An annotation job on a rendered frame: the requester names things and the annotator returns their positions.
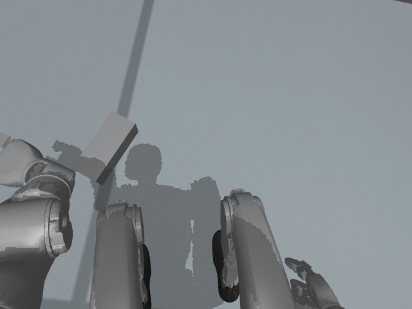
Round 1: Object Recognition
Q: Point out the right robot hand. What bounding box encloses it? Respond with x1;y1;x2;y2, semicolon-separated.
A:
285;257;340;309

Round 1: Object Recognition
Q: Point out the left robot arm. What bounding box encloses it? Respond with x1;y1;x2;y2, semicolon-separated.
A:
0;158;76;309

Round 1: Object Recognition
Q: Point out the right robot foot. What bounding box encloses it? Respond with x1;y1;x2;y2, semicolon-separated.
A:
212;230;239;303

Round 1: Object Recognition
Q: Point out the left robot hand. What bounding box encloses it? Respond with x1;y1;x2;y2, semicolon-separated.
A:
0;133;44;187

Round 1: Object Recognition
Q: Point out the carton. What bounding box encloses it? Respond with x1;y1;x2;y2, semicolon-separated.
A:
71;111;138;185

